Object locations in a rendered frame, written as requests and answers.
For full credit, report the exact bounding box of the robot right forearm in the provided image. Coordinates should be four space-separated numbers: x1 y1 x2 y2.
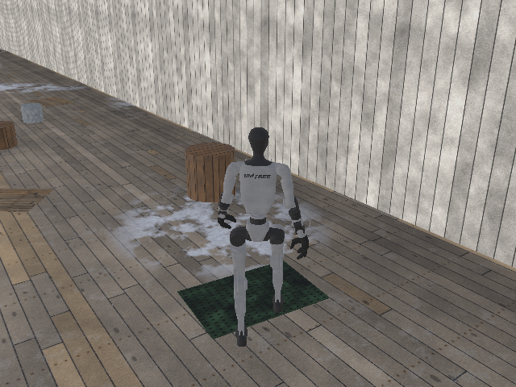
289 196 306 238

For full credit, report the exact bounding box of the left robot upper arm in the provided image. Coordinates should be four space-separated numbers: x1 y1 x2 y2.
221 161 242 204

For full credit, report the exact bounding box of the right robot hand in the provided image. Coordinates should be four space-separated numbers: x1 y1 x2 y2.
290 235 309 260

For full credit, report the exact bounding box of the robot left forearm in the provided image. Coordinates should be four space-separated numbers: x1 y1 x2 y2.
218 193 230 218

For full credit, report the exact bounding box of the right robot upper arm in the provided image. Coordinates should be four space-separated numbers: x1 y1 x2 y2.
275 163 296 209

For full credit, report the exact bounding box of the left robot hand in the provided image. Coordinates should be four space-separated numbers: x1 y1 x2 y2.
218 214 236 229

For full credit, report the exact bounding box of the left robot foot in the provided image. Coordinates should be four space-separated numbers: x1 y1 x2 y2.
235 325 248 347

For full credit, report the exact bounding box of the left robot thigh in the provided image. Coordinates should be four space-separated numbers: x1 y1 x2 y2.
230 226 248 293

